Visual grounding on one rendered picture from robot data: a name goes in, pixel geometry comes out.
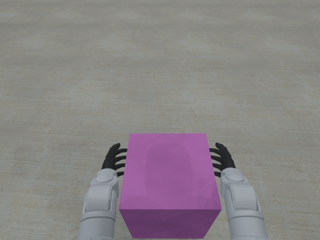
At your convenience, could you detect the carton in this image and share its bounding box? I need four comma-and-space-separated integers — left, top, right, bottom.
119, 133, 222, 239

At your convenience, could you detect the robot right forearm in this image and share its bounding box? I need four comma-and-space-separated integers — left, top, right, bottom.
220, 167, 271, 240

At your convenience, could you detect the robot left forearm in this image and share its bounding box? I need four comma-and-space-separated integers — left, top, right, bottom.
77, 168, 119, 240

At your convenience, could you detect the robot right hand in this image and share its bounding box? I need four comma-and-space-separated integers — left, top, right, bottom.
209, 142, 236, 178

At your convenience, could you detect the robot left hand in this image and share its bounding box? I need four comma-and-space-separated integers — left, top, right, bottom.
101, 143, 128, 177

